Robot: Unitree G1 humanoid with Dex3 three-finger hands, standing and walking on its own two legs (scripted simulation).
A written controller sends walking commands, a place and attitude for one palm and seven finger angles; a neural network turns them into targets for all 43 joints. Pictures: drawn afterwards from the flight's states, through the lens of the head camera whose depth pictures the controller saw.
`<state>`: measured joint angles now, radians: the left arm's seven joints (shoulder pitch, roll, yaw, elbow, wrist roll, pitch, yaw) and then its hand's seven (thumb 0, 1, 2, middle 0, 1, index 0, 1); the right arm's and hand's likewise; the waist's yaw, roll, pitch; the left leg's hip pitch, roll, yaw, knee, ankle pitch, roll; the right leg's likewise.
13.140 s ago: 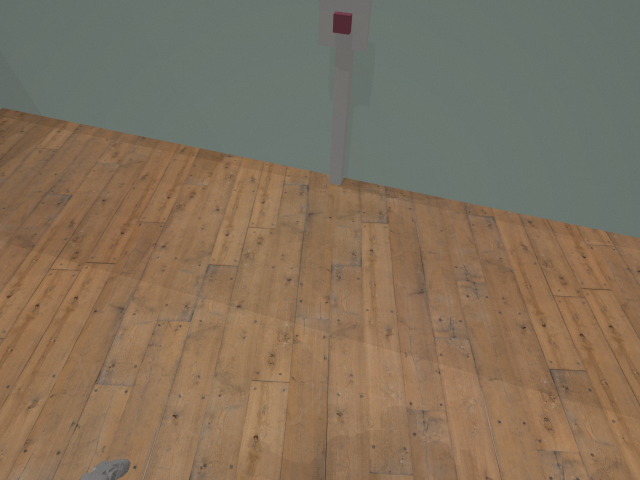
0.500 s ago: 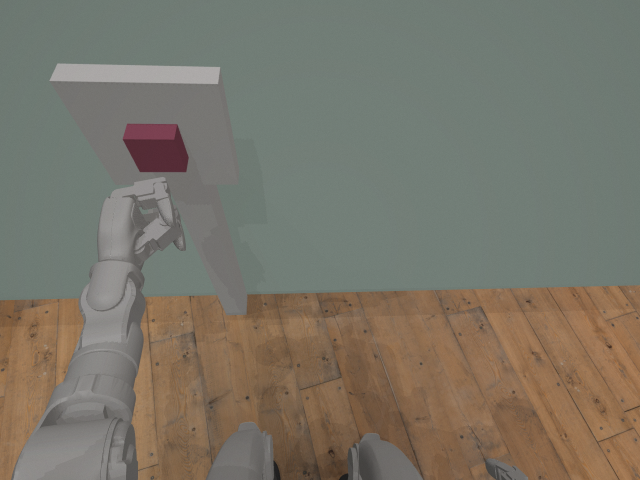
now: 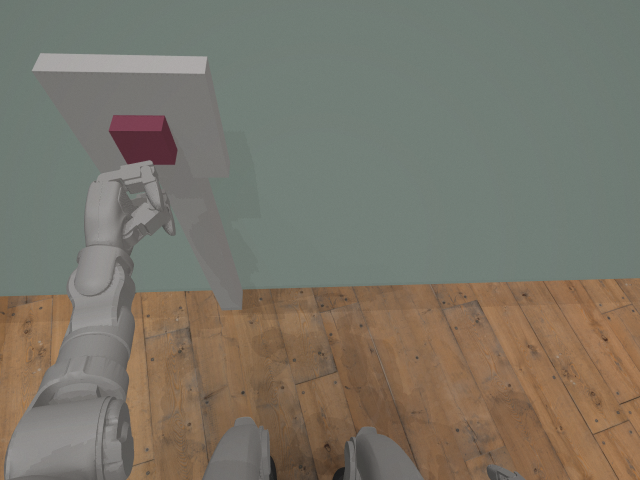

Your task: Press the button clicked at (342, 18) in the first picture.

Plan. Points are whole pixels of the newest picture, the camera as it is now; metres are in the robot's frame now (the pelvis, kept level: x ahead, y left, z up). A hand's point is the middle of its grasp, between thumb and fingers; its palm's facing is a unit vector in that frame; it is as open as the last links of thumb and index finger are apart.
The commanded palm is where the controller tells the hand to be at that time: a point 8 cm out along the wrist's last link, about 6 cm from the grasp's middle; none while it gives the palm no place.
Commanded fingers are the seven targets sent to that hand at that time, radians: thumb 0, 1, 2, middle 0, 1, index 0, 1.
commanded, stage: press the button with the knuckle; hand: left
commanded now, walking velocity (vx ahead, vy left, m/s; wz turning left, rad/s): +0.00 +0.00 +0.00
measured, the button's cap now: (146, 139) +0.52 +0.22 +0.08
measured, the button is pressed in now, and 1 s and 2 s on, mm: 0 9 0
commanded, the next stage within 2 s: hold the button down briefly in 0.80 s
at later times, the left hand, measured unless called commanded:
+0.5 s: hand (161, 190) +0.47 +0.20 +0.04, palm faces +0.05 -1.00 -0.02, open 2.6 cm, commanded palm +0.45 +0.24 +0.05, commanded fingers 0.00 0.90 0.90 -1.30 -1.50 -1.30 -1.50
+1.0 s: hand (159, 185) +0.48 +0.20 +0.04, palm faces +0.05 -1.00 -0.04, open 2.6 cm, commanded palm +0.48 +0.24 +0.05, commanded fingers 0.00 0.90 0.90 -1.30 -1.50 -1.30 -1.50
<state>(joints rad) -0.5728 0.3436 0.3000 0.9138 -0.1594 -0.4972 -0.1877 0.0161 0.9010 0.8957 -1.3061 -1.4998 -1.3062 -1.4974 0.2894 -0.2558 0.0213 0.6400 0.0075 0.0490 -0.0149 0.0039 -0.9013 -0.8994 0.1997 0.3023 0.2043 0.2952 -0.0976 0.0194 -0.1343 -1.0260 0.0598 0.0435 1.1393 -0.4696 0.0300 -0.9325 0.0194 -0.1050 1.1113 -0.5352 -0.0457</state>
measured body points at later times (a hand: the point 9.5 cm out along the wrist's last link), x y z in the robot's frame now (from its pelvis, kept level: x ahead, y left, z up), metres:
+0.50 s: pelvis +0.00 +0.01 -0.01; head +0.12 +0.03 +0.43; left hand +0.46 +0.25 +0.04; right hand +0.04 -0.26 -0.12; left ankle +0.04 +0.10 -0.65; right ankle +0.00 -0.09 -0.65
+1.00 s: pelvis -0.03 +0.01 -0.02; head +0.10 +0.04 +0.41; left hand +0.47 +0.26 +0.04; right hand -0.01 -0.26 -0.13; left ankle +0.04 +0.10 -0.65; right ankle +0.00 -0.09 -0.65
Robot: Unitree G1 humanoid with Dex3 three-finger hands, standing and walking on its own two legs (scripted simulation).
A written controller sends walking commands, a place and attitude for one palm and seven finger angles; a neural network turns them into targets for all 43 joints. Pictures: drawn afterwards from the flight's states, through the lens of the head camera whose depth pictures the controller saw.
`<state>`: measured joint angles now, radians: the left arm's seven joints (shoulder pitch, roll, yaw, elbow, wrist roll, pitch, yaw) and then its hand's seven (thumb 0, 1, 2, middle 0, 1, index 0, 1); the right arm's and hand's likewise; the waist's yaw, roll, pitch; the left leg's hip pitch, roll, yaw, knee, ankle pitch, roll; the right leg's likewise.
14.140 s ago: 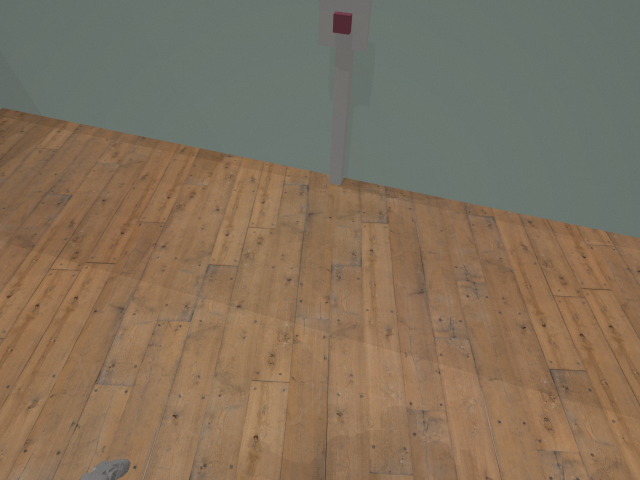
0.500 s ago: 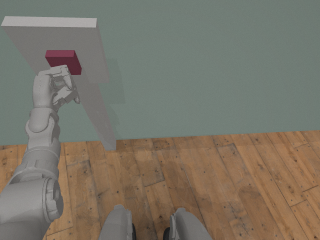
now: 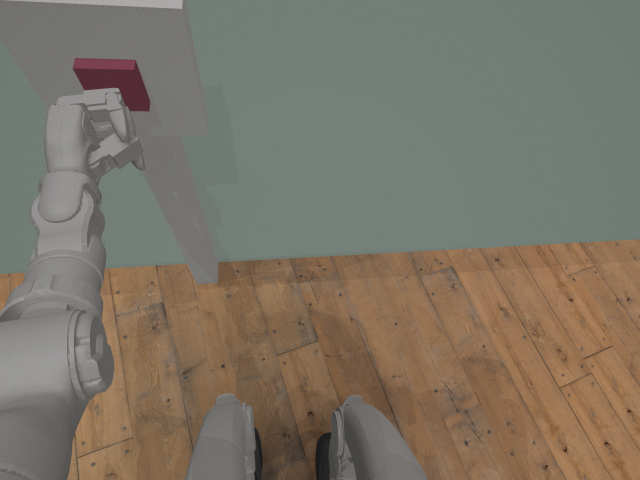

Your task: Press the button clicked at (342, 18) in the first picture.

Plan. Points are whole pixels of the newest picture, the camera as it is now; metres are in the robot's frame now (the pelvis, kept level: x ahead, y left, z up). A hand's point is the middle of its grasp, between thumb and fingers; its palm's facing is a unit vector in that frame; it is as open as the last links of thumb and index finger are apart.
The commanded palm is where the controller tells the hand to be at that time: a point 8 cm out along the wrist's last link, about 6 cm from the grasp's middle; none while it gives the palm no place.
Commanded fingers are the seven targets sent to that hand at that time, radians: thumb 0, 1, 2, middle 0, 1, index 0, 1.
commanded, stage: hold the button down briefly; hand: left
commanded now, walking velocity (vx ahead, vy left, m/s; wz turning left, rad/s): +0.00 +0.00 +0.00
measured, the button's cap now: (115, 80) +0.56 +0.21 +0.10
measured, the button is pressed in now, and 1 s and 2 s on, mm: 9 0 0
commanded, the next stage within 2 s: pull the fist back off the button in 0.08 s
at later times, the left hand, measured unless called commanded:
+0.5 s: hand (132, 145) +0.50 +0.19 +0.06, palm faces +0.05 -1.00 -0.02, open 2.7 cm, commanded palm +0.48 +0.23 +0.07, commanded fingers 0.00 0.90 0.90 -1.30 -1.50 -1.30 -1.50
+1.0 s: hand (131, 193) +0.44 +0.18 +0.06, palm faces +0.06 -1.00 -0.02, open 3.1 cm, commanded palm +0.40 +0.23 +0.07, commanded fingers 0.00 0.90 0.90 -1.30 -1.50 -1.30 -1.50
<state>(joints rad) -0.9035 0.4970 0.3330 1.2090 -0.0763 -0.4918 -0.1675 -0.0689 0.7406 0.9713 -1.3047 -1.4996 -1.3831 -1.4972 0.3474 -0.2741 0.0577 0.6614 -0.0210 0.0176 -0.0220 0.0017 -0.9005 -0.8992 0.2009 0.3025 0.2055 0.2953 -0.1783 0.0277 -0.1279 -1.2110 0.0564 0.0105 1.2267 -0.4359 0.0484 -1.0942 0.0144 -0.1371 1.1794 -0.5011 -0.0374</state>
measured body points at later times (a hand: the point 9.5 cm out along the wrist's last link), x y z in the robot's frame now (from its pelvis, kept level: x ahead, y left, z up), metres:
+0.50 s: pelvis +0.00 +0.00 +0.00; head +0.13 +0.03 +0.43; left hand +0.49 +0.24 +0.07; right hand +0.02 -0.26 -0.10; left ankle +0.07 +0.09 -0.63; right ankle +0.03 -0.11 -0.63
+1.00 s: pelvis +0.05 +0.00 +0.03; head +0.15 +0.01 +0.47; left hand +0.43 +0.24 +0.06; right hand +0.15 -0.26 -0.08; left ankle +0.07 +0.09 -0.63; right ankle +0.03 -0.11 -0.63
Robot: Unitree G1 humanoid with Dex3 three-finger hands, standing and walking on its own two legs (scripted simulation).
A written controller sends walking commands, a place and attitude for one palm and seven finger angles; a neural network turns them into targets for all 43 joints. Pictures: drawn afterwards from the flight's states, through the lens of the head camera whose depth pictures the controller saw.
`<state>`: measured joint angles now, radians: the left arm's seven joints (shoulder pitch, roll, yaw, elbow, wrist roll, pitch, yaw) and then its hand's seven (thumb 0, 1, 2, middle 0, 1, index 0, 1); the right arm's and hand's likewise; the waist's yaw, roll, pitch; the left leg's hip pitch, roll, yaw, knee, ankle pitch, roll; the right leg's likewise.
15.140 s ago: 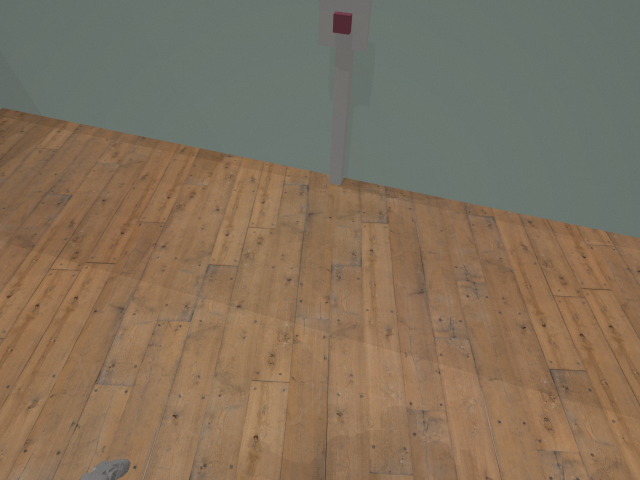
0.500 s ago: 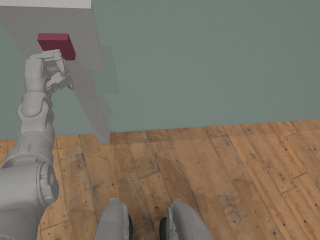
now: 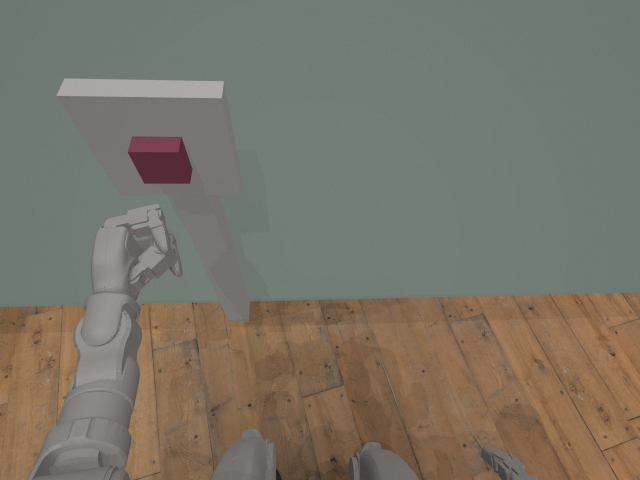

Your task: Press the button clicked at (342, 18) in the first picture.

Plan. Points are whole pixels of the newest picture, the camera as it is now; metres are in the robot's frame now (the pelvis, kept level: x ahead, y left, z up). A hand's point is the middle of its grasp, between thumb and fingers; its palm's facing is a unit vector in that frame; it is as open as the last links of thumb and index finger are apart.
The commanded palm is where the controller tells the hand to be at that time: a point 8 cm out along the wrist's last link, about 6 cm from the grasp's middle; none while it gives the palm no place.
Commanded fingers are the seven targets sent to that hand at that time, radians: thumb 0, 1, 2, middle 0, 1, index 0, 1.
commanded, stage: pull the fist back off the button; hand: left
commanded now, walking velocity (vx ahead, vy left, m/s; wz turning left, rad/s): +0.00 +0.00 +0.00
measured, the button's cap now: (162, 159) +0.50 +0.21 +0.07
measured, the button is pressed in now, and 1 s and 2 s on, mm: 0 0 0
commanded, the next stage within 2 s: draw the hand back to the body in 0.20 s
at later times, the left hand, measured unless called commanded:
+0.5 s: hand (158, 268) +0.34 +0.18 +0.07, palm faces +0.06 -1.00 -0.05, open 3.1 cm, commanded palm +0.30 +0.24 +0.08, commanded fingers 0.00 0.90 0.90 -1.30 -1.50 -1.30 -1.50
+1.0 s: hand (68, 321) +0.26 +0.22 +0.14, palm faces +0.25 -0.93 -0.28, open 3.1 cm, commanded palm +0.21 +0.26 +0.17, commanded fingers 0.00 0.90 0.90 -1.30 -1.50 -1.30 -1.50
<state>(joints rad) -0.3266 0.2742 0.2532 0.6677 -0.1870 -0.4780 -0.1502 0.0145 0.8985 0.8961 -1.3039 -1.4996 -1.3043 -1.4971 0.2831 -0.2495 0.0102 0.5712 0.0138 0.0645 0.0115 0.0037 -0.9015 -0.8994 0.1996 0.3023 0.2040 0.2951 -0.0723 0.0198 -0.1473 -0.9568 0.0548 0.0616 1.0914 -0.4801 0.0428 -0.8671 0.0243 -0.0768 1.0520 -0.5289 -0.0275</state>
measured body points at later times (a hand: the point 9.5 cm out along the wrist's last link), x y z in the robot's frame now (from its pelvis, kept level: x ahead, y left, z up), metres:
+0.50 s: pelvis -0.01 -0.01 +0.01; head +0.06 -0.01 +0.46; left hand +0.33 +0.24 +0.08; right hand +0.12 -0.26 -0.10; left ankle +0.02 +0.09 -0.66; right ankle -0.02 -0.11 -0.66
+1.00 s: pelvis +0.01 -0.01 +0.06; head +0.02 -0.03 +0.51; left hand +0.24 +0.26 +0.16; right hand +0.20 -0.24 -0.02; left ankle +0.02 +0.09 -0.66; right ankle -0.02 -0.11 -0.66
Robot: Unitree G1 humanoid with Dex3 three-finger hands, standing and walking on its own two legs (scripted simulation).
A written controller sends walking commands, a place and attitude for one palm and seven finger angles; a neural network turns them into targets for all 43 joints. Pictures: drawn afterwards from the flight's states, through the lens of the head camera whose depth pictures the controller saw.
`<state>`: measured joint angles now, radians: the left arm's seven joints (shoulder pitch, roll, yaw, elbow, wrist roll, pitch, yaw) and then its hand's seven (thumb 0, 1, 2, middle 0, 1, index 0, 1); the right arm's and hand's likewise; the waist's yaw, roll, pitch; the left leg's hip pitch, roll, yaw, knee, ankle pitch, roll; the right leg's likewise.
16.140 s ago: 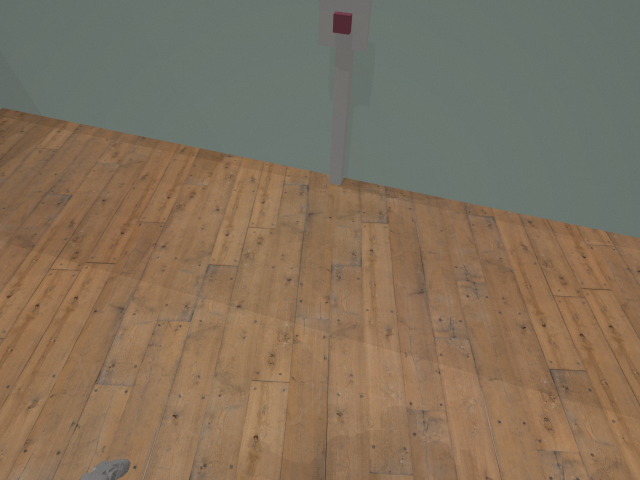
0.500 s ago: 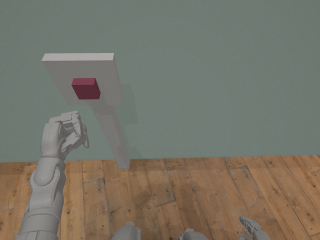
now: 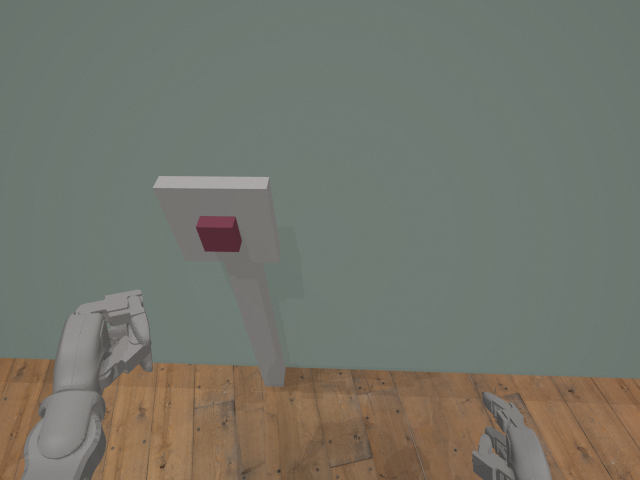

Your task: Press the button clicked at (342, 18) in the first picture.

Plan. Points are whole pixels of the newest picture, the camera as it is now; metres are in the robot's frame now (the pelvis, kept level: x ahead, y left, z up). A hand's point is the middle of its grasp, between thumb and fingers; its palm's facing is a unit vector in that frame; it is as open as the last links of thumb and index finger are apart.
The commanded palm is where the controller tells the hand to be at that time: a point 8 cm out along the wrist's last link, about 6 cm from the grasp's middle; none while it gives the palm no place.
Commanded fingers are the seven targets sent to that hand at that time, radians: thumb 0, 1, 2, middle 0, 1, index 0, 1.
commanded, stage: draw the hand back to the body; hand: left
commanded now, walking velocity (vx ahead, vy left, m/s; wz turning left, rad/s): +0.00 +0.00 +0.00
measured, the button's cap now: (220, 232) +0.50 +0.21 +0.00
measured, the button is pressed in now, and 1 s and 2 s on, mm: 0 0 0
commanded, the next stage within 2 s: step back with the hand held close in 0.78 s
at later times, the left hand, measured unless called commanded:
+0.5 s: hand (60, 346) +0.20 +0.24 +0.17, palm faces +0.38 -0.84 -0.40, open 3.1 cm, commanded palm +0.14 +0.28 +0.19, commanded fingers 0.00 0.90 0.90 -1.30 -1.50 -1.30 -1.50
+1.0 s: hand (32, 364) +0.17 +0.24 +0.19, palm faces +0.40 -0.82 -0.41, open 3.1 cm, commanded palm +0.12 +0.28 +0.19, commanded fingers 0.00 0.90 0.90 -1.30 -1.50 -1.30 -1.50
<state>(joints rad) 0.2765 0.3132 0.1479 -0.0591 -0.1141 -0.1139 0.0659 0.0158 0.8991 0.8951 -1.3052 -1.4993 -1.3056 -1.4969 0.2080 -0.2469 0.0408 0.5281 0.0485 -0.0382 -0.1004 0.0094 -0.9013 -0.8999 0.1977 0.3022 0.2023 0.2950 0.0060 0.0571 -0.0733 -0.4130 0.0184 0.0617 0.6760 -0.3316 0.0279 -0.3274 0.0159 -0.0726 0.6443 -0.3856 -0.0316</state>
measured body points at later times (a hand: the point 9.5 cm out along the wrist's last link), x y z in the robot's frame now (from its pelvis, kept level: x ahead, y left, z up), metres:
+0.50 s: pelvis +0.02 +0.00 +0.02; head +0.00 -0.02 +0.47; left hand +0.17 +0.28 +0.20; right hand +0.21 -0.21 -0.06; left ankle +0.01 +0.10 -0.72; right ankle -0.03 -0.10 -0.72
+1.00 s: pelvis -0.01 +0.00 +0.02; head -0.03 -0.02 +0.47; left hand +0.15 +0.28 +0.21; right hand +0.17 -0.22 -0.06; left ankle +0.01 +0.10 -0.72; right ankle -0.03 -0.10 -0.72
